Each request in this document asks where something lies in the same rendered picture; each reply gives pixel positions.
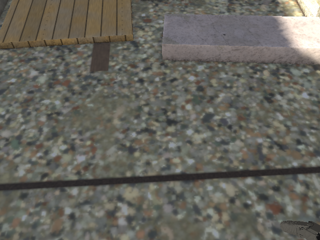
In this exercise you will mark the robot right hand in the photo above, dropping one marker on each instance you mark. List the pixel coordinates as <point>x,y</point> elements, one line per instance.
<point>308,230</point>

